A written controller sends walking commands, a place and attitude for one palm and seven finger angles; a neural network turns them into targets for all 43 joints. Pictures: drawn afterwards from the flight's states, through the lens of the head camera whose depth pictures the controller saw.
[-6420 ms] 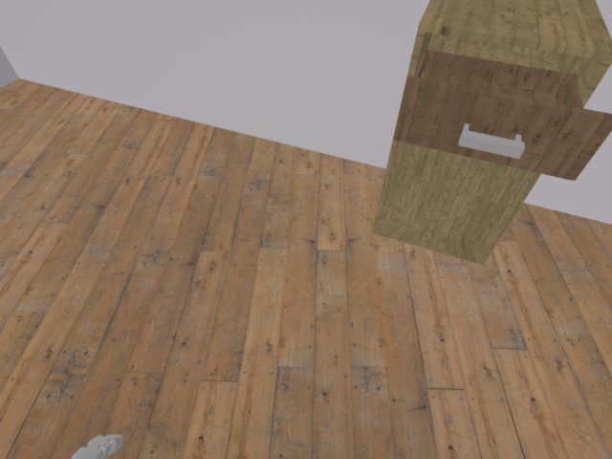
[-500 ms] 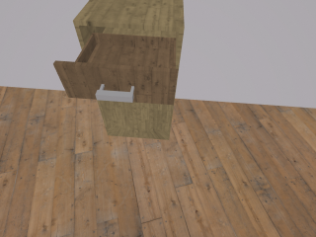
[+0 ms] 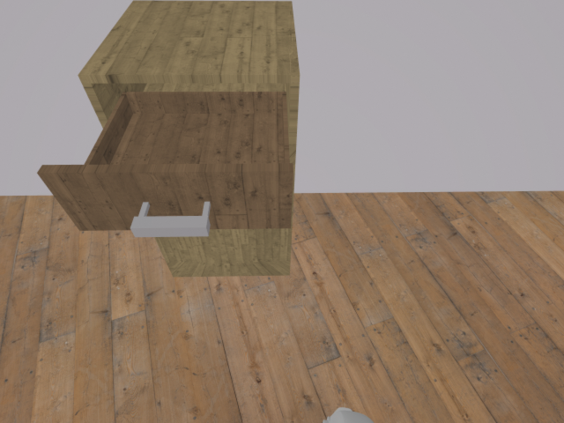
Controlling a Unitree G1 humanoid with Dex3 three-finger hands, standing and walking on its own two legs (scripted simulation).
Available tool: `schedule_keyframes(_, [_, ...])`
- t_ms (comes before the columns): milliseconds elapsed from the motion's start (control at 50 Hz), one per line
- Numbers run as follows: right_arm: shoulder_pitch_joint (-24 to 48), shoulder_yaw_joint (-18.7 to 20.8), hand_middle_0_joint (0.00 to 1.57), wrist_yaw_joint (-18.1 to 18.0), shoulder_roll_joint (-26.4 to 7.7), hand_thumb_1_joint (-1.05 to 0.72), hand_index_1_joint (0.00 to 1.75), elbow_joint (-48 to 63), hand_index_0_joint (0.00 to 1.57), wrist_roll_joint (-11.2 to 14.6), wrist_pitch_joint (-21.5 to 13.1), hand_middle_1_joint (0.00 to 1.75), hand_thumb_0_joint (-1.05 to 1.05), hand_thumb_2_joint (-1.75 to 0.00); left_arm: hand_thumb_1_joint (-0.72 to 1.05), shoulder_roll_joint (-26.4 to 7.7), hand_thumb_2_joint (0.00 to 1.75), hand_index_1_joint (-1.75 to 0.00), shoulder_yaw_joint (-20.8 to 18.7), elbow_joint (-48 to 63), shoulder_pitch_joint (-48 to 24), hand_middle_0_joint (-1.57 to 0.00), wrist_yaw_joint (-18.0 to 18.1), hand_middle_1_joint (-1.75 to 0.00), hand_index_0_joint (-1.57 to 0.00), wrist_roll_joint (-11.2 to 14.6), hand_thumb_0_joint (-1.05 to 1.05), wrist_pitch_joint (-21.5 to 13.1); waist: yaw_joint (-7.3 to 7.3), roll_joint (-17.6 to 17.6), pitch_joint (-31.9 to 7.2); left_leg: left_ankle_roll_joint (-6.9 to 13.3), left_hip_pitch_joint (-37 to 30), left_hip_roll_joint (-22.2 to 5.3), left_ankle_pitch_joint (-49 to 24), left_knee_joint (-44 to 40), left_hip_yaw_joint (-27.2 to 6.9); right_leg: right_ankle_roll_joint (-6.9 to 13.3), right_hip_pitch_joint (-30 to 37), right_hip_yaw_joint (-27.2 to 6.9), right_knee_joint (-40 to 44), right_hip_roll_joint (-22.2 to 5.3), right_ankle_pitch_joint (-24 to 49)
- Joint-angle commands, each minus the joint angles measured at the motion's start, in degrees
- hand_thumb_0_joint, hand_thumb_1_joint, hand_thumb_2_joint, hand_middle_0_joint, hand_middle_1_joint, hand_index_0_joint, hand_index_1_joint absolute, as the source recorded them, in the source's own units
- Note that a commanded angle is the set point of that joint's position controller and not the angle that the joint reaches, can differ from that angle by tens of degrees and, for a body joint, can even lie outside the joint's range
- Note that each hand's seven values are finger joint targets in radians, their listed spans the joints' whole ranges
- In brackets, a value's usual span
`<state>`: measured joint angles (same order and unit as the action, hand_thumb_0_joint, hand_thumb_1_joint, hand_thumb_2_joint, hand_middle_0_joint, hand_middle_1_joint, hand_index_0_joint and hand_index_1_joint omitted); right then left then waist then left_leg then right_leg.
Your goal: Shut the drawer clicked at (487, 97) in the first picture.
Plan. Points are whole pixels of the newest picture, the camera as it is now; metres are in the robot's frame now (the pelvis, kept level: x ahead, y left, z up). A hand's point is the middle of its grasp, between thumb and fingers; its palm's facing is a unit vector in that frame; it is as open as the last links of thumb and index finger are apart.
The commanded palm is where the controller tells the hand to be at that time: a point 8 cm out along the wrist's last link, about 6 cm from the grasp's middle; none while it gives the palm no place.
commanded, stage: take the last steps up to it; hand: left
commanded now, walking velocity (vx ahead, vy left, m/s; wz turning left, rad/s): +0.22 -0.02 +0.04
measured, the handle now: (173, 216) +0.45 +0.20 +0.00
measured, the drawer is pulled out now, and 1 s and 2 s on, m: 0.28 0.28 0.28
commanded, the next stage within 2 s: come to a stop and stand still in 0.24 s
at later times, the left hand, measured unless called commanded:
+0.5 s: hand out of the picture +0.10 +0.17 -0.19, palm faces +0.12 -0.98 -0.14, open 7.3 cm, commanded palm none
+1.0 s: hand out of the picture +0.09 +0.14 -0.15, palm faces +0.05 -0.97 -0.23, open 7.3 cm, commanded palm none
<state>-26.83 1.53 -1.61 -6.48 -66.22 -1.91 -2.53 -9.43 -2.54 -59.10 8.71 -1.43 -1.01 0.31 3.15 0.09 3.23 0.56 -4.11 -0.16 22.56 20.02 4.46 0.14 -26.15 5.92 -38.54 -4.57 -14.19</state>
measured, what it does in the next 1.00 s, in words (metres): walks ahead: right foot, then left foot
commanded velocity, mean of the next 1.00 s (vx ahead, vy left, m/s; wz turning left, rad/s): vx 0.03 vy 0.01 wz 0.01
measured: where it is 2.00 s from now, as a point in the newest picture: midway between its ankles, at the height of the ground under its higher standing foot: outside the picture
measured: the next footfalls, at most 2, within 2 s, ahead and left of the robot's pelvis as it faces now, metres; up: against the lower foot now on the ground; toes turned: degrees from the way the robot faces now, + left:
right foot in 0.04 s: +0.15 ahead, -0.13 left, +0.00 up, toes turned -7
left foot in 0.44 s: +0.22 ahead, +0.11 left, +0.00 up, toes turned +9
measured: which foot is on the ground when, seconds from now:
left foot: down 0.00-0.04, up 0.06-0.42, down 0.44-0.86, up 0.88-1.00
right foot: up 0.00-0.02, down 0.04-0.48, up 0.50-0.84, down 0.86-1.00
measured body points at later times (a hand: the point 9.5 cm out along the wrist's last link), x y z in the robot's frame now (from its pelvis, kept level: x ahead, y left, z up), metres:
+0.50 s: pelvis +0.13 +0.01 +0.00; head +0.12 +0.04 +0.45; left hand +0.09 +0.22 -0.17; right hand +0.22 -0.21 -0.13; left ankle +0.18 +0.10 -0.73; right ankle +0.11 -0.12 -0.73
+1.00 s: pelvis +0.09 -0.04 +0.01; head +0.09 -0.07 +0.46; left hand +0.09 +0.19 -0.13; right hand +0.11 -0.28 -0.16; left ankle +0.12 +0.10 -0.69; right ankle +0.07 -0.15 -0.73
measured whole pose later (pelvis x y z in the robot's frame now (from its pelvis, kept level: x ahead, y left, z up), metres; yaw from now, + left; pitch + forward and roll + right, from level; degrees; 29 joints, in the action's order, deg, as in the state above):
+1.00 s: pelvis +0.09 -0.04 +0.01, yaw -1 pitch +0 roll +2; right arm -14.9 3.6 0.1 -11.0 -62.5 -1.5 3.4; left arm -7.8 -1.1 -61.9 19.0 1.2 -1.3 0.7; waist -1.0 -1.0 -1.1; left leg -1.3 22.9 -1.4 17.7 44.2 2.8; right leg 0.8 -9.6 2.8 -24.5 -2.9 -14.8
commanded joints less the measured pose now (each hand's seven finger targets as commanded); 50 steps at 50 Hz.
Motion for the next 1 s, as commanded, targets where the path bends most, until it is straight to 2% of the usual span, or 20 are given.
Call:
schedule_keyframes(0, [-0.47, 1.99, 0.2, 0.02, -9.11, -0.9, 0.3, 2.11, 0.2, 1.2, -1.3, 0.3, 0.0, -0.9, 0.9, -8.11, 0.9, -0.3, -2.45, -1.34, 16.28, -0.2, 1.06, -0.3, -0.2, -0.58, 0.0, -3.59, -9.69, 0.87, -6.0, 3.5, 18.31, -9.1, -33.61, 21.66, -2.63, 4.09, 30.26, -4.46, 10.58, -2.28, 6.45])
schedule_keyframes(20, [-2.72, 1.45, 0.2, 0.35, -5.45, -0.9, 0.3, 3.69, 0.2, 1.85, -1.77, 0.3, 0.0, -0.9, 0.9, -14.08, 0.9, -0.3, -3.99, -3.19, 23.37, -0.2, 1.83, -0.3, -0.2, -0.62, 0.0, -4.06, -10.53, 14.7, -13.43, 0.56, 32.11, -0.74, -3.14, 39.68, 2.17, 10.52, 43.06, -25.86, 15.9, -18.37, 15.33])
schedule_keyframes(40, [-1.03, 1.61, 0.2, 0.12, -7.24, -0.9, 0.3, 4.4, 0.2, 2.04, -1.28, 0.3, 0.0, -0.9, 0.9, -15.58, 0.9, -0.3, -3.87, -3.38, 23.78, -0.2, 1.95, -0.3, -0.2, 0.48, 0.0, -3.93, -10.32, 10.96, -14.79, 0.97, 33.49, -0.69, 11.07, 50.43, -2.75, 14.7, 38.55, -31.45, 20.82, -22.8, 13.46])
schedule_keyframes(80, [6.33, 2.03, 0.2, 0.46, -5.6, -0.9, 0.3, 6.39, 0.2, 1.38, -0.43, 0.3, 0.0, -0.9, 0.9, -11.22, 0.9, -0.3, -2.86, -0.98, 14.14, -0.2, 2.57, -0.3, -0.2, 0.39, 0.0, -3.47, -8.15, 4.81, -4.19, 1.18, 37.77, -5.33, 5.01, 55.64, -5.73, 13.95, 23.89, -27.2, 24.25, -20.46, 2.74])
schedule_keyframes(100, [6.36, 1.96, 0.2, 0.76, -5.02, -0.9, 0.3, 6.33, 0.2, 0.9, 0.29, 0.3, 0.0, -0.9, 0.9, -8.09, 0.9, -0.3, -1.9, 0.01, 9.9, -0.2, 2.77, -0.3, -0.2, 0.25, 0.0, -3.48, -5.69, 3.56, -0.44, 0.74, 36.35, -6.92, 1.1, 53.46, -5.92, 11.85, 16.47, -21.04, 26.04, -17.78, -0.71])
schedule_keyframes(180, [1.74, 1.46, 0.2, 1.32, -2.01, -0.9, 0.3, 5.3, 0.2, 0.36, 2.37, 0.3, 0.0, -0.9, 0.9, -4.58, 0.9, -0.3, -0.86, 1.21, 5.62, -0.2, 3.11, -0.3, -0.2, -0.45, 0.0, -3.84, -0.76, 5.4, 0.22, -1.63, 26.96, -7.33, -2.71, 38.61, -1.74, 8.6, 4.7, -6.92, 28.15, -11.93, 3.44])
schedule_keyframes(320, [10.1, 1.26, 0.2, 2.2, -4.0, -0.9, 0.3, 8.36, 0.2, 0.6, 1.24, 0.3, 0.0, -0.9, 0.9, -7.84, 0.9, -0.3, -1.03, -1.02, 8.86, -0.2, 2.45, -0.3, -0.2, -0.28, 0.0, -3.58, -3.18, 6.83, 0.78, -2.3, 23.69, -5.27, -6.53, 19.32, 1.03, 8.44, 10.58, -7.29, 26.54, -10.83, 1.05])
schedule_keyframes(380, [7.6, 0.49, 0.2, 1.27, -4.97, -0.9, 0.3, 6.04, 0.2, 0.92, 0.34, 0.3, 0.0, -0.9, 0.9, -5.09, 0.9, -0.3, 0.1, -1.76, 8.42, -0.2, 2.95, -0.3, -0.2, 0.29, 0.0, -2.58, -1.47, 0.29, -0.52, -3.04, 9.94, -5.44, -20.8, 4.8, -0.92, 3.96, 7.29, -3.4, 17.31, -5.91, 7.69])
schedule_keyframes(420, [8.16, 0.86, 0.2, 0.45, -10.1, -0.9, 0.3, 6.05, 0.2, 0.78, 0.15, 0.3, 0.0, -0.9, 0.9, -1.95, 0.9, -0.3, 1.04, -2.63, 13.3, -0.2, 3.48, -0.3, -0.2, 0.6, 0.0, -1.71, -3.56, -8.98, -2.73, 1.76, 10.22, -15.57, -38.34, 2.49, -8.84, -0.57, 10.31, -1.33, 13.21, -1.02, -1.73])
schedule_keyframes(460, [12.02, 0.79, 0.2, -0.58, -11.01, -0.9, 0.3, 5.93, 0.2, 1.21, 0.65, 0.3, 0.0, -0.9, 0.9, -2.08, 0.9, -0.3, 1.35, -4.01, 14.6, -0.2, 3.72, -0.3, -0.2, 0.49, 0.0, -0.29, -4.16, -14.29, -1.03, 4.87, 15.34, -18.07, -36.66, -3.79, -12.55, -2.23, 13.39, -0.12, 7.65, 0.18, -8.44])
schedule_keyframes(560, [13.16, 2.4, 0.2, -2.0, -11.83, -0.9, 0.3, 6.43, 0.2, 1.4, 1.51, 0.3, 0.0, -0.9, 0.9, -4.35, 0.9, -0.3, 0.27, -2.91, 13.88, -0.2, 3.51, -0.3, -0.2, -0.02, 0.0, 1.08, -3.12, -6.71, -5.61, 10.21, 7.53, -20.79, -54.69, -0.25, -11.27, -1.82, 5.61, -4.95, -9.86, 0.03, -15.44])
schedule_keyframes(680, [16.06, 3.5, 0.2, -1.21, -11.85, -0.9, 0.3, 8.95, 0.2, 0.82, 2.55, 0.3, 0.0, -0.9, 0.9, -2.87, 0.9, -0.3, -1.17, 0.28, 12.54, -0.2, 3.34, -0.3, -0.2, -0.32, 0.0, 2.21, -2.91, -7.08, -8.54, 9.9, 12.3, -19.21, -33.32, -1.79, -8.64, -2.18, 2.76, -5.83, -18.59, 1.09, -13.52])
schedule_keyframes(760, [17.95, 3.61, 0.2, -0.09, -11.79, -0.9, 0.3, 8.7, 0.2, 0.16, 3.12, 0.3, 0.0, -0.9, 0.9, -1.29, 0.9, -0.3, -0.44, -0.42, 14.22, -0.2, 2.99, -0.3, -0.2, -0.25, 0.0, 1.8, -3.5, -9.33, -6.14, 7.21, 21.4, -17.27, -2.19, -7.16, -10.57, -0.55, 12.34, -2.48, -3.43, 1.36, -13.19])
schedule_keyframes(800, [18.92, 3.41, 0.2, 0.39, -10.98, -0.9, 0.3, 8.22, 0.2, 0.32, 3.68, 0.3, 0.0, -0.9, 0.9, -0.97, 0.9, -0.3, -0.18, -3.25, 20.68, -0.2, 2.97, -0.3, -0.2, -0.4, 0.0, 1.0, -6.41, -6.66, -4.17, 3.14, 28.03, -12.31, 8.56, -5.84, -6.67, -0.36, 21.87, 0.88, 10.89, 2.94, -4.85])
schedule_keyframes(820, [17.84, 2.99, 0.2, 0.65, -8.36, -0.9, 0.3, 8.16, 0.2, 0.9, 3.97, 0.3, 0.0, -0.9, 0.9, -3.07, 0.9, -0.3, -0.12, -3.75, 21.81, -0.2, 3.15, -0.3, -0.2, -0.9, 0.0, 0.53, -6.51, -0.5, -1.9, 0.35, 30.67, -7.83, 9.88, 0.01, -3.87, 0.15, 22.3, -3.76, 20.41, -0.23, -8.14])
schedule_keyframes(840, [17.06, 2.13, 0.2, 1.07, -4.45, -0.9, 0.3, 8.97, 0.2, 1.56, 4.46, 0.3, 0.0, -0.9, 0.9, -7.02, 0.9, -0.3, -0.29, -2.58, 19.33, -0.2, 3.35, -0.3, -0.2, -1.18, 0.0, -0.09, -5.18, 11.56, 1.07, -2.74, 31.45, -2.66, 5.71, 11.19, -0.1, 4.29, 14.35, -20.45, 31.5, -11.32, -25.87])
schedule_keyframes(860, [18.71, 2.35, 0.2, 1.54, -5.46, -0.9, 0.3, 9.96, 0.2, 1.11, 5.04, 0.3, 0.0, -0.9, 0.9, -10.58, 0.9, -0.3, -0.68, 0.0, 13.06, -0.2, 3.5, -0.3, -0.2, -0.77, 0.0, 0.17, -4.78, 11.85, 5.98, -3.0, 28.3, -2.52, 3.44, 18.53, -0.56, 7.61, 1.46, -27.38, 38.68, -17.9, -36.45])
schedule_keyframes(880, [19.17, 2.56, 0.2, 1.69, -6.54, -0.9, 0.3, 9.75, 0.2, 0.67, 5.53, 0.3, 0.0, -0.9, 0.9, -11.22, 0.9, -0.3, -1.08, 1.33, 9.2, -0.2, 3.76, -0.3, -0.2, -0.51, 0.0, -0.42, -4.82, 14.24, 8.17, -2.27, 27.98, -2.96, 0.48, 23.97, -3.67, 7.56, -3.07, -29.17, 40.03, -17.23, -34.98])
schedule_keyframes(920, [13.0, 2.71, 0.2, 2.04, -7.28, -0.9, 0.3, 7.33, 0.2, 0.49, 4.93, 0.3, 0.0, -0.9, 0.9, -9.18, 0.9, -0.3, -0.76, 1.8, 5.02, -0.2, 3.59, -0.3, -0.2, -0.43, 0.0, -1.11, -1.95, 9.28, 7.57, -1.88, 29.12, -2.83, -4.14, 28.1, -4.1, 6.45, 2.15, -20.38, 34.92, -13.25, -21.03])
schedule_keyframes(980, [10.81, 2.24, 0.2, 2.05, -6.94, -0.9, 0.3, 6.56, 0.2, 0.66, 3.92, 0.3, 0.0, -0.9, 0.9, -7.91, 0.9, -0.3, -0.72, 0.86, 8.97, -0.2, 3.31, -0.3, -0.2, -0.18, 0.0, -1.76, -3.74, 5.83, 2.85, -2.72, 30.59, -2.12, -5.82, 27.41, -2.72, 5.85, 14.0, -12.79, 28.22, -10.92, -1.32])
